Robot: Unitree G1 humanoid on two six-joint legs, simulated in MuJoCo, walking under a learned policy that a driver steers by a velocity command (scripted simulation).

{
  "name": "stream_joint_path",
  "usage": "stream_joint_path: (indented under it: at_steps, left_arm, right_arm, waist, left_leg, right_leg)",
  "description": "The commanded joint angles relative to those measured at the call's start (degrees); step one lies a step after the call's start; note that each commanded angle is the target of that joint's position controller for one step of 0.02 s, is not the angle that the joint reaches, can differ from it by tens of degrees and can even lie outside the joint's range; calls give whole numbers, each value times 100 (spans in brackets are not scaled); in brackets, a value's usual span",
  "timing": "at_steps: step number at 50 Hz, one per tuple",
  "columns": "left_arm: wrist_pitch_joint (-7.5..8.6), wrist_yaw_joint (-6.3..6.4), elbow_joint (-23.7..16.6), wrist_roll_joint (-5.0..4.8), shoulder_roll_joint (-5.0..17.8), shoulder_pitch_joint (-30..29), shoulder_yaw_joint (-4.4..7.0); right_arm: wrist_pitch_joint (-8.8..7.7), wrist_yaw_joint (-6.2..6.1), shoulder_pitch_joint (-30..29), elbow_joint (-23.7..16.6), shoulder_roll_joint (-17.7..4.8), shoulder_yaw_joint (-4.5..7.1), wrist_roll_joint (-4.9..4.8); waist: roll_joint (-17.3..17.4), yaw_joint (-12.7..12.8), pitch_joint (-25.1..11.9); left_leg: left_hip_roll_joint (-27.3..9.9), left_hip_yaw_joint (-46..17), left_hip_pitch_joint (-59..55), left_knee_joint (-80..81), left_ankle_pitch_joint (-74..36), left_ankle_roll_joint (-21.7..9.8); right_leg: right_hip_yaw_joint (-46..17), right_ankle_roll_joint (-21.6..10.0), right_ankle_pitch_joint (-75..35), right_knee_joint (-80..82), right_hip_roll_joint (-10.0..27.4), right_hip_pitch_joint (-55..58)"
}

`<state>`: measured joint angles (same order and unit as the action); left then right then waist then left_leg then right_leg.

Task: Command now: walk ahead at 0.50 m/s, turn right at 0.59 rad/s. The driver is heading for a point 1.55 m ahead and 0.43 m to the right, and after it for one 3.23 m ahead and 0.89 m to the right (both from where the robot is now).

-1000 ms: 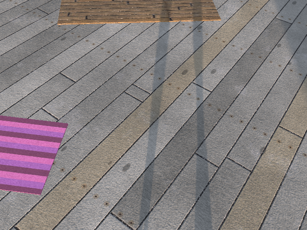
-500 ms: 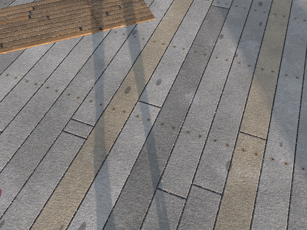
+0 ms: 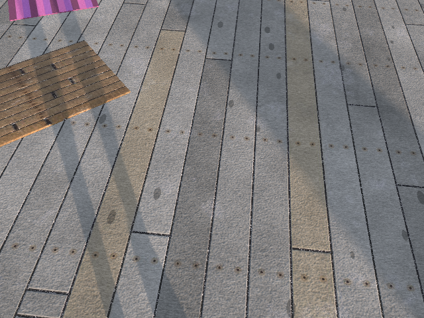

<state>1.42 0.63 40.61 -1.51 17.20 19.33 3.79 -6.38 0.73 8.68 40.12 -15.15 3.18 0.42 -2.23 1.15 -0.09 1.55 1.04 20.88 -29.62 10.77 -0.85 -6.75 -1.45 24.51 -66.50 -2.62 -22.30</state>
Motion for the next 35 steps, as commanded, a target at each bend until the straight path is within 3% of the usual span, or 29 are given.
stream_joint_path:
  at_steps: [1, 3, 7, 11, 15, 16, 18, 19, 20, 21, 22, 23, 24, 25, 26, 27, 28, 29, 32, 35]
  left_arm:
    - [64, -47, -638, 17, 596, -368, 192]
    - [7, -83, -674, -24, 387, -377, 157]
    - [-29, -105, -829, 23, 244, -759, 99]
    - [45, -242, -945, 23, 123, -1388, 37]
    - [51, -378, -1155, -6, 135, -1891, 29]
    - [43, -401, -1204, -1, 188, -1914, 52]
    - [10, -406, -1192, 43, 390, -1537, 159]
    - [-4, -389, -1025, 50, 606, -892, 283]
    - [-28, -309, -744, 38, 933, 92, 477]
    - [-84, -175, -601, -9, 1438, 738, 609]
    - [11, -209, -818, -21, 1844, 387, 598]
    - [90, -267, -857, 7, 1228, 448, 433]
    - [158, -271, -785, 45, 1021, 292, 353]
    - [186, -271, -792, 36, 882, -65, 297]
    - [204, -252, -843, 72, 781, -361, 263]
    - [209, -228, -913, 133, 721, -556, 228]
    - [223, -213, -890, 121, 659, -575, 217]
    - [236, -173, -853, 145, 793, -598, 240]
    - [242, -56, -691, 102, 730, -442, 211]
    - [247, -24, -485, 92, 770, -129, 205]
  right_arm:
    - [13, -49, 465, -123, -593, 163, 46]
    - [-25, -50, 472, -27, -605, 180, 11]
    - [-27, -72, 541, 183, -867, 268, 5]
    - [51, -110, 644, 344, -1013, 289, -33]
    - [157, -113, 858, 518, -1210, 341, -142]
    - [187, -113, 858, 541, -1277, 363, -172]
    - [250, -149, 756, 510, -1498, 427, -228]
    - [306, -170, 695, 495, -1523, 438, -254]
    - [327, -191, 739, 487, -1376, 386, -243]
    - [292, -180, 970, 354, -856, 204, 32]
    - [101, -100, 1256, -13, -429, 8, 41]
    - [-71, -22, 537, -53, -1063, 146, -176]
    - [-157, 9, 173, -185, -1116, 152, -300]
    - [-172, -47, 108, -121, -996, 126, -177]
    - [-150, -80, 193, -99, -1017, 154, -48]
    - [-86, -69, 319, -72, -1038, 173, -19]
    - [-28, -77, 299, -49, -983, 174, 31]
    - [25, -76, 387, -60, -866, 145, 25]
    - [102, -56, -25, -86, -648, 59, 46]
    - [66, 6, -654, -194, -456, -36, 27]
  waist:
    - [800, -295, 4]
    - [901, -248, 58]
    - [685, -277, 133]
    - [599, -505, 248]
    - [609, -599, 459]
    - [638, -549, 460]
    - [844, -229, 201]
    - [815, 154, -139]
    - [644, 643, -674]
    - [-494, 689, -1189]
    - [-1618, 125, -2065]
    - [-594, 580, -1963]
    - [-419, 509, -1169]
    - [255, 228, -667]
    - [104, -4, -498]
    - [-33, -174, -426]
    - [40, -183, -360]
    - [-150, -302, -391]
    - [-32, -153, -123]
    - [-107, 176, -31]
  left_leg:
    - [-1695, -1912, -1680, 1604, 140, -832]
    - [-1600, -1356, -1469, 1833, -300, -895]
    - [-1700, -619, -1636, 2016, -1182, -1014]
    - [-1560, 162, -1809, 2002, -1497, -814]
    - [-1734, 551, -2234, 1881, -1755, -676]
    - [-1793, 621, -2350, 1738, -2169, -636]
    - [-1839, 868, -2483, 941, -4216, -570]
    - [-1693, 1055, -2487, 36, -4998, -454]
    - [-1454, 1201, -1861, -1266, -4660, -231]
    - [-1106, 1161, -114, -3175, -1236, 28]
    - [68, 112, 1944, -4942, 2414, 253]
    - [-244, -682, 2566, -5196, 2060, 138]
    - [-434, -583, 2750, -4897, 1534, 10]
    - [-681, -573, 2418, -4367, 1089, -1]
    - [-817, -601, 2033, -3920, 863, 60]
    - [-898, -635, 1683, -3757, 729, 113]
    - [-897, -581, 1507, -3559, 625, 141]
    - [-845, -530, 1410, -3360, 600, 262]
    - [-779, -361, 1415, -2275, -230, 480]
    - [-597, -315, 1107, -1009, -1473, 459]
  right_leg:
    - [-125, 84, -596, -331, 771, -1938]
    - [43, 126, -729, -117, 843, -1842]
    - [106, 251, -1406, 702, 931, -2146]
    - [447, 162, -2444, 1971, 853, -1859]
    - [779, -52, -2279, 2746, 733, -1635]
    - [870, -147, -2044, 2853, 666, -1512]
    - [1173, -385, -1380, 2914, 337, -825]
    - [1360, -551, -1379, 3171, 31, -56]
    - [1310, -781, -1821, 3499, -190, 1456]
    - [-390, -1183, -2166, 3421, 925, 3237]
    - [-3861, -2377, -578, 4492, 2122, 4602]
    - [-3764, -2051, -176, 4968, 2085, 4475]
    - [-2967, -1808, -527, 4988, 1918, 3770]
    - [-2309, -1578, -1201, 5007, 1645, 2860]
    - [-1911, -1544, -1938, 5019, 1498, 2221]
    - [-1722, -1540, -2285, 5142, 1374, 1778]
    - [-1495, -1494, -2615, 5252, 1217, 1545]
    - [-1490, -1643, -2768, 5297, 1284, 1256]
    - [-816, -1460, -2902, 5399, 1006, 885]
    - [-566, -1198, -2511, 5401, 855, 876]
